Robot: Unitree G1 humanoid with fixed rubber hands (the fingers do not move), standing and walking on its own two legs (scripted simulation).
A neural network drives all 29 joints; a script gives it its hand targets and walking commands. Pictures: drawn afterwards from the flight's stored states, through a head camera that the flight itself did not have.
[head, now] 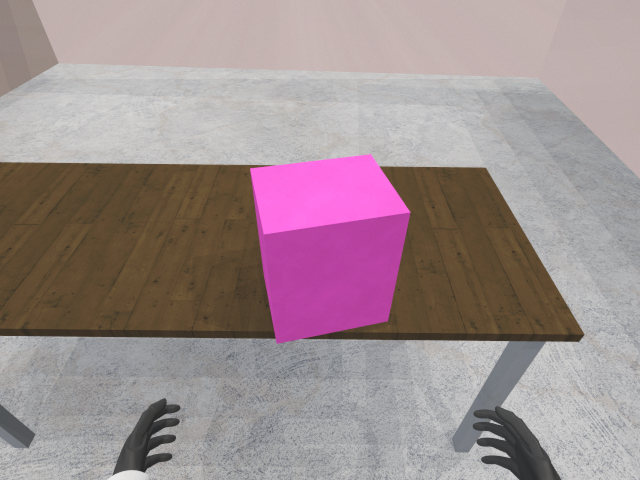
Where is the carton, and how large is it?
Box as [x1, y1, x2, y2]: [250, 154, 410, 343]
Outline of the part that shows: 370,154 250,168 264,278 277,343 386,321 388,318 410,212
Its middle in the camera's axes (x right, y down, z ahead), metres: +0.00 +0.02 +0.68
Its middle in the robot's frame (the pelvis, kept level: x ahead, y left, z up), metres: +0.52 -0.01 +0.01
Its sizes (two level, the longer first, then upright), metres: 0.210 0.170 0.257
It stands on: a table, 0.66 m high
